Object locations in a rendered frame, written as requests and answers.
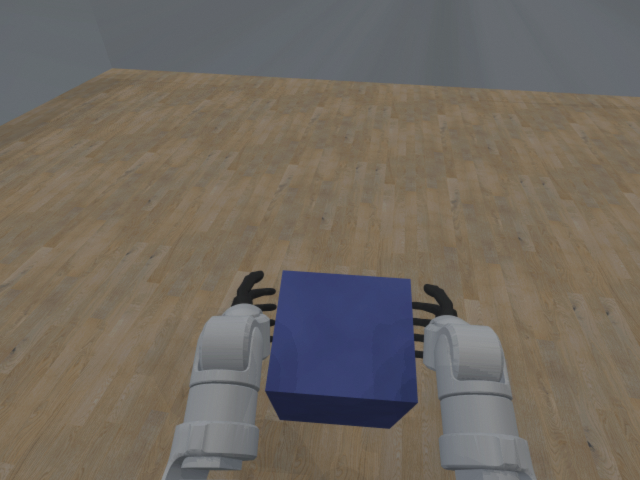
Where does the carton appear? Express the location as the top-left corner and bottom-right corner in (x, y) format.
(265, 270), (418, 429)

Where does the left robot forearm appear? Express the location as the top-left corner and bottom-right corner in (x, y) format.
(162, 303), (270, 480)

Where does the robot left hand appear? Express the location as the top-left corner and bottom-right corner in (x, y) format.
(231, 271), (277, 343)

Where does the robot right hand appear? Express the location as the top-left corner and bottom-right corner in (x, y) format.
(412, 284), (457, 359)

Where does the right robot forearm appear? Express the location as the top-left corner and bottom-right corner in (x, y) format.
(423, 315), (537, 480)

